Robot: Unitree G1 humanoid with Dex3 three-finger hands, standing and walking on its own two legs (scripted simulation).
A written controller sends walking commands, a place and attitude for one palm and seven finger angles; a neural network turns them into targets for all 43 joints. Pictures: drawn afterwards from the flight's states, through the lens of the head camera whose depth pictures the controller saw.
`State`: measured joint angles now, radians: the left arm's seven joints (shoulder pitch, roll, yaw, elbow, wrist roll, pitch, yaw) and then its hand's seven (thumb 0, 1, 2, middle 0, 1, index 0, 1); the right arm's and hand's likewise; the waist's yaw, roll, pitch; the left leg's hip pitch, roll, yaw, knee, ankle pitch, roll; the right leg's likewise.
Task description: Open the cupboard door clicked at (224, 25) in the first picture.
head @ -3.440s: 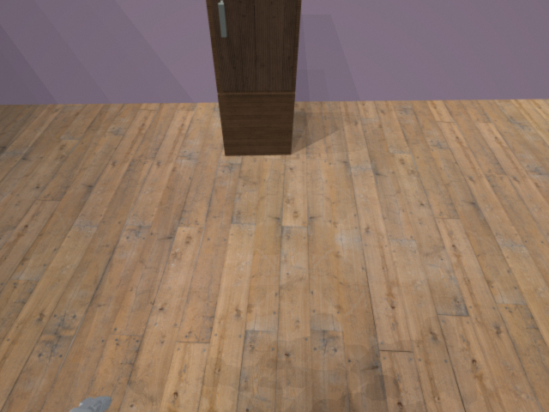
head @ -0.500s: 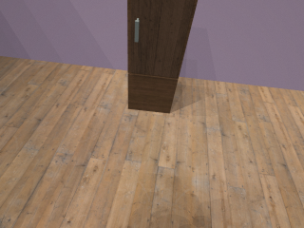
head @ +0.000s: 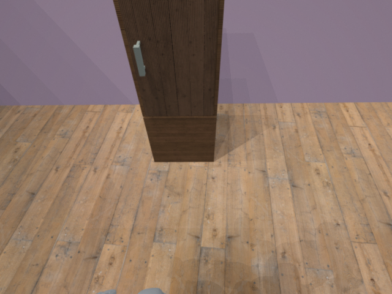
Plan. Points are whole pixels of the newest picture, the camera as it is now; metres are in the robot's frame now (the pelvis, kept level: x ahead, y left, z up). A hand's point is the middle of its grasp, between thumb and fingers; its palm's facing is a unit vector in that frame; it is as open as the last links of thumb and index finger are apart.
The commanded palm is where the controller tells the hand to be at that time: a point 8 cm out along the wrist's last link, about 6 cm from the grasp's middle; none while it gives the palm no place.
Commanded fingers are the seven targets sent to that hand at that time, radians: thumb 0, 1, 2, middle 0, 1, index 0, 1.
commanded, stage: take the last steps up to it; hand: left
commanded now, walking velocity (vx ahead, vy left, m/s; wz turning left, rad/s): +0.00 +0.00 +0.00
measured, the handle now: (140, 58) +0.93 +0.23 -0.01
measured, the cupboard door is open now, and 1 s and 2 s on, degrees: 0 0 0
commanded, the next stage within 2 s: come to a stop and stand still in 0.98 s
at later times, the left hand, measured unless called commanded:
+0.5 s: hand out of the picture +0.12 +0.22 -0.17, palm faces +0.11 -0.99 -0.13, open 7.4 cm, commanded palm none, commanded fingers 0.00 0.90 0.90 -0.20 -0.30 -0.20 -0.30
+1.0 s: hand (139, 198) +0.39 +0.18 -0.15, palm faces +0.08 -0.97 -0.23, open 7.1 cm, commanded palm none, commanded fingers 0.00 0.90 0.90 -0.20 -0.30 -0.20 -0.30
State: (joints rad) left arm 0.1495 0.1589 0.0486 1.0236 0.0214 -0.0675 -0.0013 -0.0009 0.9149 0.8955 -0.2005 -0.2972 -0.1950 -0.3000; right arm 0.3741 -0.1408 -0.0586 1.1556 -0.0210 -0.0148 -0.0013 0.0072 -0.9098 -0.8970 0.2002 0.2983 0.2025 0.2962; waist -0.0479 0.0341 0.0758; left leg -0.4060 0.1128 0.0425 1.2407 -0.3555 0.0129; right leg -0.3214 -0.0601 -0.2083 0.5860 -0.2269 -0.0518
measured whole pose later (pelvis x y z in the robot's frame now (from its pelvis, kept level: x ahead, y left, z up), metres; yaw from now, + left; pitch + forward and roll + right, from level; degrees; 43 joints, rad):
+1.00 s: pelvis +0.33 -0.01 +0.01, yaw +2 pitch -1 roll +0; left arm 0.20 0.15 0.06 1.03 0.02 -0.07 0.02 -0.02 0.95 0.89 -0.20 -0.30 -0.20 -0.30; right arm 0.33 -0.15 -0.05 1.12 -0.03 -0.02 -0.01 0.01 -0.91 -0.90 0.20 0.30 0.20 0.30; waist -0.03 0.04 0.04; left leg -0.43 0.10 0.07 1.07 -0.35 0.00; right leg -0.23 -0.02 -0.18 0.46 -0.22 -0.06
